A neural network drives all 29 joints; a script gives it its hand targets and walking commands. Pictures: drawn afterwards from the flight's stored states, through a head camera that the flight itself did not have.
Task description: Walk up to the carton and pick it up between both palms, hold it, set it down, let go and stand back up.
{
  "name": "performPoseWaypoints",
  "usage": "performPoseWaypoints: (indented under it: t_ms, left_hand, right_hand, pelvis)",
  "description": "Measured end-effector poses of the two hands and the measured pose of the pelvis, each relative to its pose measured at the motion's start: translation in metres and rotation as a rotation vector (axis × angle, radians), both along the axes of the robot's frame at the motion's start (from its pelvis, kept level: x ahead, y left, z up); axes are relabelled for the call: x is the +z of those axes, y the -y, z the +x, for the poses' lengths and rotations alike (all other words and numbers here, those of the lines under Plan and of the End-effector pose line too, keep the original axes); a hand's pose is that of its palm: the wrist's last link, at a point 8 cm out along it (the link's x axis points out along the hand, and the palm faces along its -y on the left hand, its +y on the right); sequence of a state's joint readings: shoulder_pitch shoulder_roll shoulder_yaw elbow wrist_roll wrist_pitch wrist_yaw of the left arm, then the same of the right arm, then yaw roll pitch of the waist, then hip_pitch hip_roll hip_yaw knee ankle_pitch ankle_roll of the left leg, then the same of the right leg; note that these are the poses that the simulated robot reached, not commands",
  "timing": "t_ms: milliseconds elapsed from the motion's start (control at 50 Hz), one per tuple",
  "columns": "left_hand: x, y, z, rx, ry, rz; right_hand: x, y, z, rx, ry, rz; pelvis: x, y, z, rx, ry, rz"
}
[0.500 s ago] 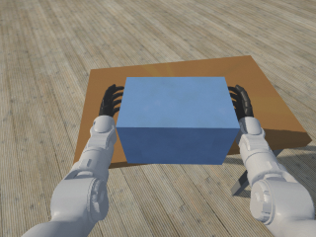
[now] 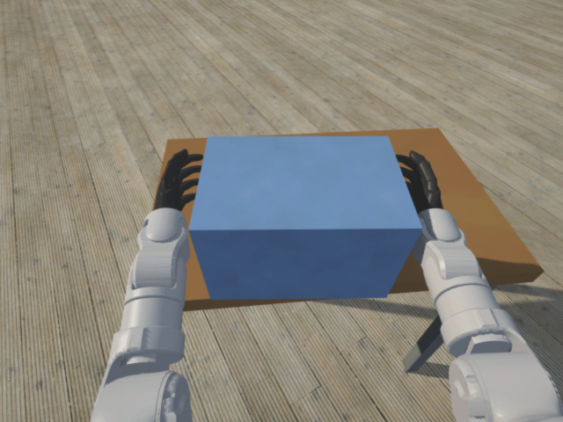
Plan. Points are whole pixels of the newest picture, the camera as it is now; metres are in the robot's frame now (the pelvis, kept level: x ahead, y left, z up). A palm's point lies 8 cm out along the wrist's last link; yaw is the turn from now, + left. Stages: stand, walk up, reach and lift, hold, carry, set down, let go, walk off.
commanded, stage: reach and lift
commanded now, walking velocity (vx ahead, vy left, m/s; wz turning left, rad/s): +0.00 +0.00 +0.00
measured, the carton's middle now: (298, 218) +0.39 -0.03 +0.08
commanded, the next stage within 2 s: hold in 1.52 s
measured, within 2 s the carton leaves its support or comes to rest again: neither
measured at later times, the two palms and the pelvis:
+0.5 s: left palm (153, 205) +0.36 +0.16 +0.16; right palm (426, 211) +0.34 -0.20 +0.14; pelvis -0.01 +0.00 +0.00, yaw +0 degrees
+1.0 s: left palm (141, 200) +0.36 +0.18 +0.17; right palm (419, 201) +0.35 -0.19 +0.15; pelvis +0.00 +0.00 +0.00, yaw +1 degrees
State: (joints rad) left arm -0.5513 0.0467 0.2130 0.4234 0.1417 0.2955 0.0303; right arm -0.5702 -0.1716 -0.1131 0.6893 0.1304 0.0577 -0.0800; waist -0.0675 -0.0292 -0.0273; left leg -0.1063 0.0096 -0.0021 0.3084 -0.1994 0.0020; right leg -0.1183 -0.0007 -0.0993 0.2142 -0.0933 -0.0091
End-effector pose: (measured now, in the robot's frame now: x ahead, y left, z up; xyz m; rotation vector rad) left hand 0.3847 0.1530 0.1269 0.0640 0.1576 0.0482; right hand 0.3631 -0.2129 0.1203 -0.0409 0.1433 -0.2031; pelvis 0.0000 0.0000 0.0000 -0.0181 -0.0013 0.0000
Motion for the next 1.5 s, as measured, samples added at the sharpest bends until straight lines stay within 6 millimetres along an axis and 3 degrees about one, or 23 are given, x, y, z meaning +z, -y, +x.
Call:
performPoseWaypoints:
  t_ms: [180, 260, 360, 660, 1000, 1300, 1500]
  left_hand:
    - [0.007, -0.007, -0.022, 0.010, -0.027, 0.006]
    - [0.020, -0.008, -0.026, 0.009, 0.008, -0.005]
    - [0.034, -0.008, -0.026, 0.009, 0.016, 0.002]
    - [0.035, -0.013, -0.027, 0.016, 0.002, 0.007]
    - [0.043, -0.024, -0.029, 0.028, 0.019, 0.001]
    - [0.052, -0.024, -0.033, 0.031, 0.011, -0.001]
    - [0.064, -0.024, -0.037, 0.043, 0.030, -0.005]
  right_hand:
    - [-0.002, -0.006, -0.020, 0.005, -0.025, 0.014]
    - [0.007, -0.008, -0.024, 0.002, 0.014, 0.025]
    - [0.018, -0.009, -0.024, 0.001, 0.021, 0.015]
    - [0.017, -0.014, -0.022, 0.009, 0.012, 0.029]
    - [0.029, -0.024, -0.018, 0.018, 0.032, 0.026]
    - [0.034, -0.024, -0.022, 0.020, 0.026, 0.036]
    - [0.048, -0.024, -0.021, 0.033, 0.045, 0.038]
  pelvis:
    - [0.000, -0.003, -0.009, 0.001, 0.045, 0.002]
    - [0.000, -0.003, -0.013, 0.000, 0.040, 0.004]
    - [0.000, -0.002, -0.017, -0.002, 0.059, 0.007]
    - [-0.001, 0.001, -0.011, 0.009, 0.083, 0.005]
    - [-0.001, -0.001, -0.004, 0.013, 0.104, 0.001]
    - [-0.001, -0.004, -0.010, 0.006, 0.118, 0.001]
    - [-0.001, -0.001, -0.013, 0.004, 0.123, 0.002]
